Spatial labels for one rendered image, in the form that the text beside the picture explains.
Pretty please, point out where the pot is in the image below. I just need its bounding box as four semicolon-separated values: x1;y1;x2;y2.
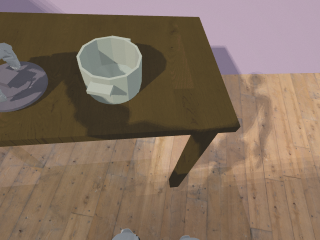
76;35;142;105

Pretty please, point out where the table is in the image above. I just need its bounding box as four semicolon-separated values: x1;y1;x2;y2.
0;12;241;188

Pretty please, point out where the robot left hand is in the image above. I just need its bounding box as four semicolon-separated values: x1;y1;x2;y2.
0;43;21;102

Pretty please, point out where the left robot shin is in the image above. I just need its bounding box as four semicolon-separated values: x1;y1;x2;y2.
121;228;134;234

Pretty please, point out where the lid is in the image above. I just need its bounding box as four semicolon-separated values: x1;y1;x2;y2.
0;61;48;113

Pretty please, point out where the knob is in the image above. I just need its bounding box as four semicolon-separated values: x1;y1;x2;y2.
0;68;22;89

